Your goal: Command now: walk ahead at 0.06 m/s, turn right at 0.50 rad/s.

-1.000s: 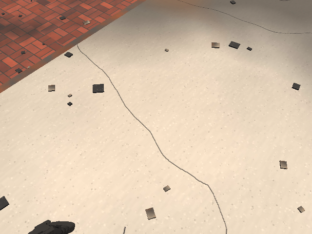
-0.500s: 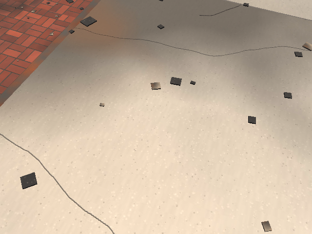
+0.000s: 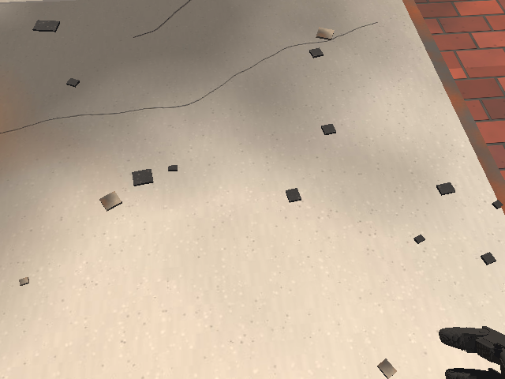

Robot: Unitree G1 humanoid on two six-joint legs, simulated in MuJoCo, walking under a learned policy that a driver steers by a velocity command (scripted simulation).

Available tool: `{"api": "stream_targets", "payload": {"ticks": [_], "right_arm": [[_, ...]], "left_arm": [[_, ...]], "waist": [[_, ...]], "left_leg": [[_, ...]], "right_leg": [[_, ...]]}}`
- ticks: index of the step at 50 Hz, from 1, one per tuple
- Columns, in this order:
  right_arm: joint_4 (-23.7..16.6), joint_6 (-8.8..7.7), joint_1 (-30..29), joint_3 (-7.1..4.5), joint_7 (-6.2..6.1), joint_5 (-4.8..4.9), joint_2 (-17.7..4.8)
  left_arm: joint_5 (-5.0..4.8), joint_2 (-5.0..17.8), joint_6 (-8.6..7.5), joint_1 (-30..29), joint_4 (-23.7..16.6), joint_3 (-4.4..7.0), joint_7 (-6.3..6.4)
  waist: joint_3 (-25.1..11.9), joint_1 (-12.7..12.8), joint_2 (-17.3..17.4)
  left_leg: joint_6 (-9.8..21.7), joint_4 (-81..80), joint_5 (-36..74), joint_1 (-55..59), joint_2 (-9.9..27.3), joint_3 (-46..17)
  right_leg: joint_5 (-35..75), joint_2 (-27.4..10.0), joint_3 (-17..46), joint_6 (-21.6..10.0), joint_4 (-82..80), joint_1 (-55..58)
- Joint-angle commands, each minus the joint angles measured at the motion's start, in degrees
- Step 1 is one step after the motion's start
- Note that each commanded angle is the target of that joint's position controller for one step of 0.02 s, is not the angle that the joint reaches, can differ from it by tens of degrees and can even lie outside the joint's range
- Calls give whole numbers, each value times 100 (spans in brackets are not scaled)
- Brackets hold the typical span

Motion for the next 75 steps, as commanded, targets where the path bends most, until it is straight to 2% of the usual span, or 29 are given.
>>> {"api": "stream_targets", "payload": {"ticks": [1,5,7,10,13,17,21,22,23,24,26,27,30,39,43,45,46,47,49,52,56,63,67,68,69,70,71,74,75], "right_arm": [[11,78,847,-170,16,6,-537],[-146,-9,636,-47,129,-219,-136],[-459,5,-56,-119,76,-333,-726],[-501,144,419,-387,30,21,-1226],[-453,166,1040,-504,-45,31,-1246],[-455,310,1146,-545,-150,230,-925],[-787,435,455,-565,-195,292,-880],[-888,423,348,-536,-202,324,-684],[-674,421,1124,-400,-157,300,-128],[-1095,259,737,-440,-117,358,-403],[-999,142,735,-506,-11,243,-798],[-852,258,526,-524,244,-454,-877],[-751,403,804,-436,569,-280,-632],[-1127,327,-848,-166,756,-233,-380],[-792,248,418,-200,486,-261,-494],[-90,131,2851,-512,282,-368,-1215],[-72,37,2842,-592,186,-428,-1841],[-96,-6,3094,-589,128,-340,-1717],[313,-111,2408,-414,91,-361,-1109],[357,-248,1835,-182,91,-196,-362],[650,-469,1877,-151,141,-101,-189],[875,-486,2097,-157,-181,-79,-643],[504,-147,947,-379,-289,-165,-1259],[465,-148,458,-245,-117,-171,-624],[-87,-295,1208,2,-59,-266,106],[-432,-434,1674,84,-19,-138,-51],[-308,-553,1443,75,-20,-198,-431],[-271,-255,1198,60,-80,-341,-576],[-467,-432,840,-124,-80,100,-769]], "left_arm": [[58,667,-26,-281,-465,194,80],[262,-296,-159,146,-49,-194,-84],[302,35,-207,801,9,-62,-57],[186,364,-223,-348,-88,111,58],[82,213,-241,-511,-114,133,26],[-7,46,-356,-445,20,114,32],[-24,263,-569,616,532,212,-118],[47,544,-571,1186,823,314,-72],[-42,550,-588,972,720,283,-34],[232,817,-660,636,531,306,-79],[105,413,-816,119,421,195,17],[399,511,-710,384,486,114,18],[325,619,-743,717,660,92,-48],[347,433,-857,1974,1340,-28,-32],[287,973,-756,2028,1796,-30,13],[107,896,-761,1686,1671,-100,-31],[-49,-153,-803,1899,1223,-317,-222],[-58,539,-872,873,1081,-125,-178],[-61,247,-850,858,1097,-160,-175],[129,-99,-500,1584,1599,-171,-324],[96,-309,-339,639,1323,-197,-444],[82,-93,-403,-62,969,-298,-578],[65,965,-255,3342,1919,188,-340],[-156,890,-233,2879,1936,270,-248],[47,1237,-268,2032,1740,236,-264],[199,1446,-285,1783,1452,313,-196],[250,911,-320,1529,1338,224,-118],[135,794,-529,993,1304,128,-80],[-41,219,-786,585,879,-32,-166]], "waist": [[-1750,-215,-367],[-1262,-131,-407],[-616,596,1323],[-322,-64,978],[-678,-371,1070],[-1338,-310,956],[-859,355,1552],[-903,512,1140],[-1230,124,-354],[-753,90,-1175],[-232,-81,-883],[-225,55,-116],[27,-37,-402],[793,504,-447],[-156,-494,-837],[-1673,-1784,-510],[-2671,-1138,1273],[-2784,-1658,208],[-795,-809,121],[-316,-175,627],[395,-59,679],[26,236,572],[-1356,2064,492],[-653,1829,-877],[-526,333,-1370],[-1745,223,-1306],[-824,80,72],[68,-571,1090],[-108,-582,1092]], "left_leg": [[-31,-306,792,1305,-3,517],[428,-2111,2047,2347,324,346],[1543,-3088,1509,1085,1571,-1698],[1416,-3140,-29,1114,1051,-1941],[1649,-3101,530,2229,1133,-2457],[1484,-3121,-881,2701,673,-2266],[905,-3552,-1398,721,-82,-1882],[410,-2667,-1289,-309,-526,-1255],[562,-460,-1335,-1159,-711,-487],[630,237,-684,-2385,-295,-471],[543,1278,163,-2763,198,-83],[478,1680,419,-2243,-9,251],[445,2498,921,-2126,203,585],[910,567,884,-1999,478,1469],[1592,-467,-482,1107,-663,2127],[1769,-1367,-623,5048,285,534],[1918,-2263,-2500,6485,2513,-2636],[1517,-3048,-1955,5628,2505,-3192],[1280,-3106,-130,3751,2065,-1300],[968,-3693,146,2450,1487,240],[534,-4248,1897,2205,969,1766],[347,-3588,7523,3359,1032,2793],[484,1662,7593,2468,1137,2397],[574,4225,1048,971,-252,2268],[360,5454,-933,-869,-488,1369],[330,5632,-1099,-1696,-449,362],[426,4847,-656,-1822,-115,264],[142,3134,-405,-516,411,419],[106,2638,-353,-44,220,66]], "right_leg": [[1428,-1471,1100,-803,-274,473],[-986,-1086,609,-99,72,113],[-2182,-537,-330,524,1057,489],[-1531,-526,-654,560,997,370],[-2526,-424,-319,650,2147,-507],[-2261,-429,-378,708,1623,-357],[-1006,-416,-818,282,-1180,2305],[-474,-932,-725,155,-1715,3622],[-1398,-2394,594,30,-1136,4252],[-2942,-3382,2245,-549,-1568,3296],[-3024,-3099,1624,-457,-1816,3030],[-3051,-2795,1071,-316,-2034,2396],[-2192,-2365,-142,-133,-2167,2023],[-315,-2523,-1778,-90,-2505,2763],[6563,-2814,-2225,-305,-620,2698],[4423,-2374,-2020,-238,2911,462],[-2383,-1209,-1293,-47,5216,-1627],[-1814,-1012,-113,-234,5690,-1610],[-787,-1550,-454,-239,5123,-1764],[-499,-1818,-602,-79,4677,-1038],[310,-1698,-989,-68,4083,-1727],[1256,-786,-2324,-542,1639,-552],[-131,-552,-1509,-1284,1128,3000],[-175,-756,-881,-1479,396,3192],[2209,-1290,1043,-1954,909,3489],[-181,-2343,3444,-2895,-697,4387],[-549,-2429,3757,-2522,-1512,3421],[2468,-1852,1896,-1881,-1233,1034],[1779,-1517,2025,-1818,-1475,562]]}}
